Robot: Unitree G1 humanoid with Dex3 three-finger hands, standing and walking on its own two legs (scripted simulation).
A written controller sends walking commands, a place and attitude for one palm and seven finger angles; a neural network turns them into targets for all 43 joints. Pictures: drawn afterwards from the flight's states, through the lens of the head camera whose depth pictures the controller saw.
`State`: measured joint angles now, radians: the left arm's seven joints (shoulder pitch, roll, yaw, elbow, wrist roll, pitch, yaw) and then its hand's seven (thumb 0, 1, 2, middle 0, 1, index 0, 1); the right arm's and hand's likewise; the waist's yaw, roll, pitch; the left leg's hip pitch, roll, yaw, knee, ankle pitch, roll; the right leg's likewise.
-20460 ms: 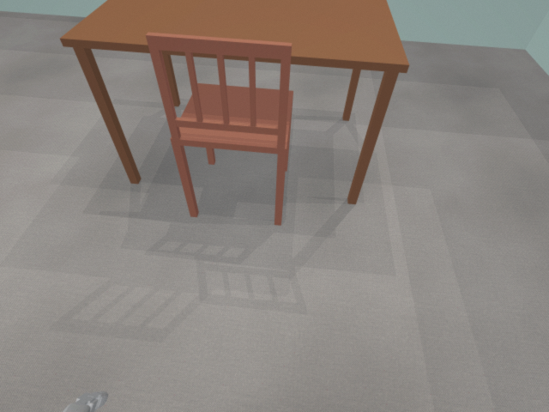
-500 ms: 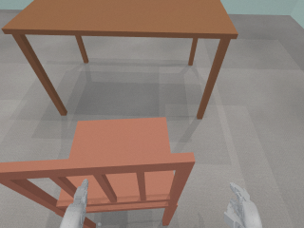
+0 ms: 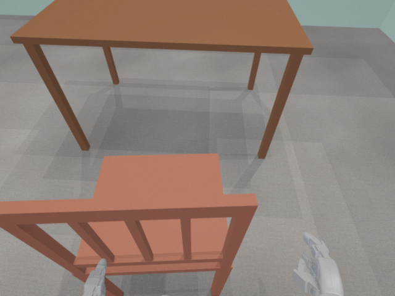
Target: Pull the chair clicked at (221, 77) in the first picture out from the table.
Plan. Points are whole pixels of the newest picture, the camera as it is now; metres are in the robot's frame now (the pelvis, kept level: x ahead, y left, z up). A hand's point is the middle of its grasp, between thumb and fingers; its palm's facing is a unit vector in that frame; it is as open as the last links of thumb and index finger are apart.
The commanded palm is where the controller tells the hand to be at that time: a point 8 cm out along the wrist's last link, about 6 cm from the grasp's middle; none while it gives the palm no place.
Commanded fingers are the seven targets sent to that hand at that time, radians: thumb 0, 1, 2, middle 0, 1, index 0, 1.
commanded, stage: draw the hand back to the body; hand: left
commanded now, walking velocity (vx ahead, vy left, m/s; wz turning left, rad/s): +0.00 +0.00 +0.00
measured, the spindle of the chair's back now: (141, 240) +0.25 +0.14 -0.03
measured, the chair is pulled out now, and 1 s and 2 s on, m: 0.60 0.59 0.59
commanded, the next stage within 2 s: step back with the hand held close in 1.54 s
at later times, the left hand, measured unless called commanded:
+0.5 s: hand out of the picture +0.12 +0.17 +0.07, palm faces +0.01 -0.99 -0.14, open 17.0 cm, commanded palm +0.09 +0.23 +0.12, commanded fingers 0.00 -0.26 0.34 -0.04 -0.06 -0.04 -0.06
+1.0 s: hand (14, 219) +0.18 +0.23 +0.20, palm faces +0.45 -0.78 -0.43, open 11.4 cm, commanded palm +0.13 +0.27 +0.22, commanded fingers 0.00 0.65 0.78 -0.17 -0.25 -0.17 -0.25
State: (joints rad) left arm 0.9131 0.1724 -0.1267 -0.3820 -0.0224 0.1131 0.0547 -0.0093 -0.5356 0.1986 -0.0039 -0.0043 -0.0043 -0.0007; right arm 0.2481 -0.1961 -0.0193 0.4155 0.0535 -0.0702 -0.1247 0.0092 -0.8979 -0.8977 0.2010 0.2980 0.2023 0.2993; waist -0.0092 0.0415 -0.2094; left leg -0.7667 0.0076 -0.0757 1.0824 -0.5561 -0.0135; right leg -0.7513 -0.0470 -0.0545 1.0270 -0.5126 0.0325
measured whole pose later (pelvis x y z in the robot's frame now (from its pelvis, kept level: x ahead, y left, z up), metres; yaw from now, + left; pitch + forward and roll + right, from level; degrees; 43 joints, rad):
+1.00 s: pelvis +0.01 -0.02 +0.06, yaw +0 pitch -2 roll -1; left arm 0.56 0.33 0.26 -0.45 -0.05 -0.02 0.19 0.00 0.30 0.61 -0.12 -0.18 -0.18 -0.20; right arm 0.17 -0.22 0.02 0.64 0.03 -0.18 -0.12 0.01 -0.90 -0.90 0.20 0.30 0.20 0.30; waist 0.06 0.09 -0.02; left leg -0.21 0.03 -0.06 0.60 -0.36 -0.04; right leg -0.21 -0.03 -0.06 0.58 -0.33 0.01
